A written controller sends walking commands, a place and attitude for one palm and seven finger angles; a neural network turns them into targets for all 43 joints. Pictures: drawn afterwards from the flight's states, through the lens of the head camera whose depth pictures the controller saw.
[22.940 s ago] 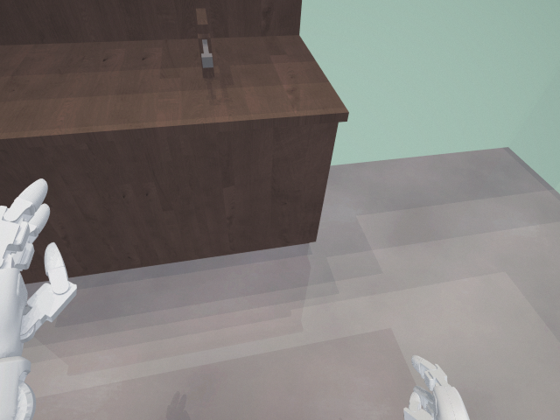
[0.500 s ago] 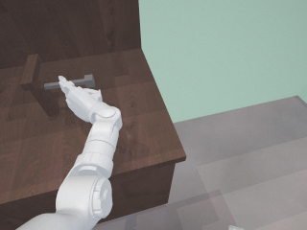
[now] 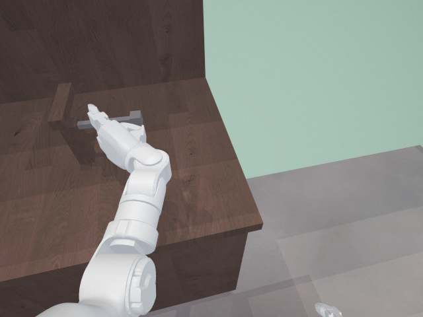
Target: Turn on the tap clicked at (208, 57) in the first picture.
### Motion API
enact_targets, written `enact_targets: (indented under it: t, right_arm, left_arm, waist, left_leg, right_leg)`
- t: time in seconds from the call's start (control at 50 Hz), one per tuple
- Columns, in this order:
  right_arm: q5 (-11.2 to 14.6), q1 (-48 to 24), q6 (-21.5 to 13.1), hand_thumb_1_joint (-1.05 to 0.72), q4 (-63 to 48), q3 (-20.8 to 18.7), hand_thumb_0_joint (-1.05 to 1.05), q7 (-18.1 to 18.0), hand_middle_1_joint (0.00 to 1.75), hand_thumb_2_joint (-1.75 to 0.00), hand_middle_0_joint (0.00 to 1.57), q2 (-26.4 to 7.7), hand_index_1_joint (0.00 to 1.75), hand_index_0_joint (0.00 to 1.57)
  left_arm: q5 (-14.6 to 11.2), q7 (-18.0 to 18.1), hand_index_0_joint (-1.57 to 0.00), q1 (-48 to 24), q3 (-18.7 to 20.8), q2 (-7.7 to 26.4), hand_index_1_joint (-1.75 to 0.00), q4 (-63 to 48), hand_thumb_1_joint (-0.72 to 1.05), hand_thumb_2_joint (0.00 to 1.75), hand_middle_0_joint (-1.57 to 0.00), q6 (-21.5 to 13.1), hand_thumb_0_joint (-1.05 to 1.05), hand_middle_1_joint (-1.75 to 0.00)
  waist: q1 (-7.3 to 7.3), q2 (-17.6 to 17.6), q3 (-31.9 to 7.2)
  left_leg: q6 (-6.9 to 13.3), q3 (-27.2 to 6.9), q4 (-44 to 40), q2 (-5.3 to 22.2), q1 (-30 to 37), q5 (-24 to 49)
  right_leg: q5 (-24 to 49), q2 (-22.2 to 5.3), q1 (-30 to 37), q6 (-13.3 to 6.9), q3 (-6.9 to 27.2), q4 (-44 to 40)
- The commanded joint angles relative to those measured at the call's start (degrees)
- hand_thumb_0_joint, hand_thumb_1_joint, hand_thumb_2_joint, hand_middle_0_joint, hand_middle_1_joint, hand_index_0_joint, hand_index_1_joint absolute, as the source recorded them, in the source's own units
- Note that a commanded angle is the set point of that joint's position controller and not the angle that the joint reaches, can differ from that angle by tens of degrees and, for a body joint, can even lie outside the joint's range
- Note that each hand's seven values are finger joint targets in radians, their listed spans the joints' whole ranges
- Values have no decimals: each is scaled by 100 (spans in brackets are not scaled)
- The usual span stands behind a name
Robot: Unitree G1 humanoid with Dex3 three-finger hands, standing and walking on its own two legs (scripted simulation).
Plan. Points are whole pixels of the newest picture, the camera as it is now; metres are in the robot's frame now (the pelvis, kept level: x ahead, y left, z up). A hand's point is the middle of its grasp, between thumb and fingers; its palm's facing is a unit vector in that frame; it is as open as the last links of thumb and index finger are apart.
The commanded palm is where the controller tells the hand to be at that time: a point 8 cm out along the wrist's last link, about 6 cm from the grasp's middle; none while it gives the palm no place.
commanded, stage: lift the hand up off the lever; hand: left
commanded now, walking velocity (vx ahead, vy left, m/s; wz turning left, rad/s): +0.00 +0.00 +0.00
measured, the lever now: (136, 119) +0.52 +0.20 +0.09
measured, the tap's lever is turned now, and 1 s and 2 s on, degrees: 86 86 86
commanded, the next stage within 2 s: draw the hand back beside the body in 1.14 s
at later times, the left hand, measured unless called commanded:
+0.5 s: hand (139, 125) +0.43 +0.16 +0.15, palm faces +0.75 -0.65 -0.12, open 7.8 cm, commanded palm +0.38 +0.19 +0.15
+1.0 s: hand (133, 127) +0.41 +0.17 +0.16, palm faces +0.75 -0.65 -0.09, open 7.8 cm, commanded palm +0.36 +0.18 +0.17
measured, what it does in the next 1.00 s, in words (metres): stands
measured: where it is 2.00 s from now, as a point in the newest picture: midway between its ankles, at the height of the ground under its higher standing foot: outside the picture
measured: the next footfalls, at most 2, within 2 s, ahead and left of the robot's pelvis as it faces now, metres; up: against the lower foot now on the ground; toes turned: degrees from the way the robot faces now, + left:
none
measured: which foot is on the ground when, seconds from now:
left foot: down 0.00-1.00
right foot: down 0.00-1.00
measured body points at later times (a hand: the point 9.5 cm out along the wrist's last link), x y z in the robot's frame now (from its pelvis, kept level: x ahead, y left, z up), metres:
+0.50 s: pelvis +0.00 +0.00 +0.00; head +0.01 -0.01 +0.45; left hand +0.39 +0.20 +0.16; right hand +0.14 -0.23 -0.13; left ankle -0.03 +0.13 -0.73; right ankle +0.02 -0.09 -0.73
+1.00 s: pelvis +0.00 +0.00 +0.01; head +0.00 -0.02 +0.46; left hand +0.37 +0.20 +0.17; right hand +0.18 -0.23 -0.11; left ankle -0.03 +0.13 -0.73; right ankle +0.02 -0.09 -0.73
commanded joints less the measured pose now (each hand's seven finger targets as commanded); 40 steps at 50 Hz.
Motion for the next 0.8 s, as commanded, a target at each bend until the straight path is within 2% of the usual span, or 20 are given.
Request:
enact_targets:
  t: [0.0, 0.02, 0.04, 0.06, 0.1, 0.22, 0.24, 0.28, 0.32, 0.34, 0.38, 0.42, 0.44, 0.48, 0.52, 0.54, 0.6, 0.64, 0.72, 0.78]
  right_arm:
    - [39, -428, -178, -90, -713, -135, 0, -74, 30, -90, 20, -640, 30, 20]
    - [47, -464, -179, -90, -723, -129, 0, -69, 30, -90, 20, -633, 30, 20]
    - [43, -502, -164, -90, -691, -142, 0, -94, 30, -90, 20, -656, 30, 20]
    - [62, -512, -167, -90, -727, -112, 0, -89, 30, -90, 20, -628, 30, 20]
    - [70, -580, -171, -90, -695, -101, 0, -103, 30, -90, 20, -632, 30, 20]
    - [34, -650, -226, -90, -652, -84, 0, -114, 30, -90, 20, -570, 30, 20]
    - [26, -652, -223, -90, -606, -96, 0, -137, 30, -90, 20, -603, 30, 20]
    - [43, -672, -234, -90, -636, -77, 0, -112, 30, -90, 20, -577, 30, 20]
    - [48, -653, -249, -90, -631, -83, 0, -113, 30, -90, 20, -589, 30, 20]
    - [49, -672, -234, -90, -628, -114, 0, -137, 30, -90, 20, -619, 30, 20]
    - [91, -690, -238, -90, -628, -77, 0, -142, 30, -90, 20, -619, 30, 20]
    - [97, -669, -248, -90, -632, -85, 0, -143, 30, -90, 20, -629, 30, 20]
    - [95, -700, -233, -90, -611, -104, 0, -157, 30, -90, 20, -644, 30, 20]
    - [106, -665, -235, -90, -662, -93, 0, -141, 30, -90, 20, -618, 30, 20]
    - [90, -668, -208, -90, -683, -98, 0, -126, 30, -90, 20, -602, 30, 20]
    - [66, -654, -190, -90, -646, -116, 0, -137, 30, -90, 20, -627, 30, 20]
    - [66, -654, -174, -90, -717, -106, 0, -103, 30, -90, 20, -602, 30, 20]
    - [65, -715, -155, -90, -710, -123, 0, -120, 30, -90, 20, -615, 30, 20]
    - [92, -721, -170, -90, -791, -121, 0, -84, 30, -90, 20, -601, 30, 20]
    - [147, -809, -155, -90, -804, -96, 0, -99, 30, -90, 20, -612, 30, 20]
  left_arm:
    - [113, -33, -15, -2459, -363, 495, -15, -1241, 90, 90, -15, -137, 0, -15]
    - [96, -34, -15, -2420, -406, 440, -15, -1272, 90, 90, -15, -77, 0, -15]
    - [86, -49, -15, -2354, -256, 603, -15, -1281, 90, 90, -15, -39, 0, -15]
    - [72, -53, -15, -2370, -357, 474, -15, -1247, 90, 90, -15, 4, 0, -15]
    - [50, -35, -15, -2522, -257, 595, -15, -1257, 90, 90, -15, 37, 0, -15]
    - [197, 13, -15, -2927, -305, 698, -15, -1565, 90, 90, -15, -22, 0, -15]
    - [232, 12, -15, -3016, -156, 910, -15, -1558, 90, 90, -15, -29, 0, -15]
    - [215, -20, -15, -2952, -424, 610, -15, -1508, 90, 90, -15, 18, 0, -15]
    - [183, -50, -15, -2954, -534, 490, -15, -1495, 90, 90, -15, 79, 0, -15]
    - [128, -73, -15, -2748, -343, 641, -15, -1400, 90, 90, -15, 119, 0, -15]
    - [34, -125, -15, -2873, -558, 416, -15, -1303, 90, 90, -15, 185, 0, -15]
    - [-10, -136, -15, -2860, -578, 359, -15, -1301, 90, 90, -15, 248, 0, -15]
    - [-36, -140, -15, -2743, -400, 527, -15, -1280, 90, 90, -15, 278, 0, -15]
    - [-75, -109, -15, -2762, -344, 560, -15, -1429, 90, 90, -15, 281, 0, -15]
    - [-29, -85, -15, -2764, -331, 595, -15, -1640, 90, 90, -15, 298, 0, -15]
    - [18, -70, -15, -2763, -163, 794, -15, -1697, 90, 90, -15, 302, 0, -15]
    - [67, -46, -15, -2698, -244, 721, -15, -1905, 90, 90, -15, 329, 0, -15]
    - [84, -72, -15, -2617, -137, 865, -15, -1992, 90, 90, -15, 370, 0, -15]
    - [41, -135, -15, -2370, -438, 555, -15, -2333, 90, 90, -15, 473, 0, -15]
    - [-70, -239, -15, -2174, -513, 480, -15, -2342, 90, 90, -15, 612, 0, -15]
  waist:
    - [-32, -503, -1769]
    - [-15, -504, -1719]
    - [15, -459, -1688]
    - [14, -553, -1602]
    - [-3, -724, -1540]
    - [21, -396, -1645]
    - [19, -402, -1630]
    - [-12, -335, -1591]
    - [-34, -309, -1634]
    - [13, -343, -1593]
    - [-58, -455, -1474]
    - [-42, -514, -1497]
    - [34, -402, -1486]
    - [75, -567, -1674]
    - [111, -458, -1816]
    - [159, -414, -1848]
    - [149, -558, -1925]
    - [185, -437, -1871]
    - [166, -410, -1996]
    - [163, -499, -1763]
  left_leg:
    - [-3, 397, -315, -51, 250, 2076]
    - [-1, 405, -329, -50, 279, 2100]
    - [-13, 385, -358, -42, 309, 2067]
    - [-2, 394, -413, -50, 278, 1988]
    - [46, 386, -425, -40, 255, 1802]
    - [23, 370, -437, -26, 374, 1659]
    - [14, 340, -453, -22, 380, 1641]
    - [-4, 346, -458, -19, 409, 1652]
    - [-12, 353, -466, -23, 492, 1768]
    - [-17, 328, -495, -27, 468, 1719]
    - [-3, 343, -526, -24, 467, 1652]
    - [-17, 334, -546, -26, 514, 1803]
    - [-49, 315, -577, -39, 516, 1816]
    - [-40, 336, -555, -35, 567, 2053]
    - [-73, 374, -524, -36, 619, 2322]
    - [-107, 349, -524, -22, 681, 2462]
    - [-76, 401, -498, -11, 666, 2574]
    - [-90, 394, -527, 7, 693, 2586]
    - [-107, 445, -466, 9, 866, 3011]
    - [-100, 427, -545, 0, 848, 2874]
  right_leg:
    - [1661, -250, 1656, 92, 57, -352]
    - [1662, -247, 1644, 88, 43, -373]
    - [1550, -231, 1646, 81, 36, -415]
    - [1456, -241, 1626, 94, 37, -440]
    - [1250, -257, 1605, 127, 73, -554]
    - [943, -249, 1551, 116, 110, -595]
    - [876, -230, 1559, 100, 94, -600]
    - [879, -243, 1521, 90, 83, -592]
    - [999, -233, 1527, 78, 66, -578]
    - [910, -211, 1551, 80, 45, -614]
    - [875, -236, 1493, 97, 57, -659]
    - [1029, -228, 1547, 85, 42, -655]
    - [992, -209, 1580, 74, 35, -667]
    - [1329, -231, 1747, 93, 43, -616]
    - [1692, -242, 1890, 83, 41, -550]
    - [1756, -218, 1925, 69, 15, -529]
    - [2026, -248, 2036, 89, 31, -483]
    - [1976, -239, 2070, 79, 19, -507]
    - [2573, -261, 2193, 77, 16, -396]
    - [2410, -268, 2183, 82, 5, -480]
